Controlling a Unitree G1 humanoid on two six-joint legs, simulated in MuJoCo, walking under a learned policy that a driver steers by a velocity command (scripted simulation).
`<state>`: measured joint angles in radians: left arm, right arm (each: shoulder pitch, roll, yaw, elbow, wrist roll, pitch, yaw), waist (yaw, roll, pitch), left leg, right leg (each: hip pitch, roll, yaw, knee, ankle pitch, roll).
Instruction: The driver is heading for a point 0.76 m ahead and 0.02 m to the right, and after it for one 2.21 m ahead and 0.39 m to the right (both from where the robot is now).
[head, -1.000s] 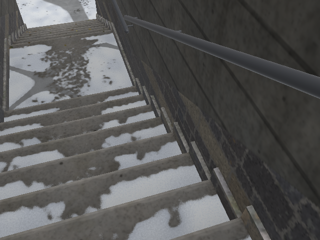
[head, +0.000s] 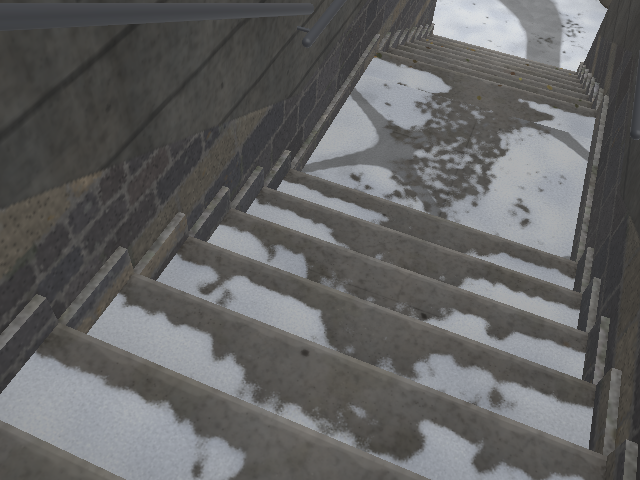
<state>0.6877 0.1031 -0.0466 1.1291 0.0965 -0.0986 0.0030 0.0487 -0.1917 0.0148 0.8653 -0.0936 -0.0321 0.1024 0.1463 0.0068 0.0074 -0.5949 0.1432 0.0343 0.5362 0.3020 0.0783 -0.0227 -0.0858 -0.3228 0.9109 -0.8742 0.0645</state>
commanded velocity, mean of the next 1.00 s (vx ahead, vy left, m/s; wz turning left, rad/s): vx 0.48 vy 0.00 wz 0.27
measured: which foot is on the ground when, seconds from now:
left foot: up 0.00-0.04, down 0.06-0.52, up 0.54-1.00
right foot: down 0.00-0.08, up 0.10-0.50, down 0.52-1.00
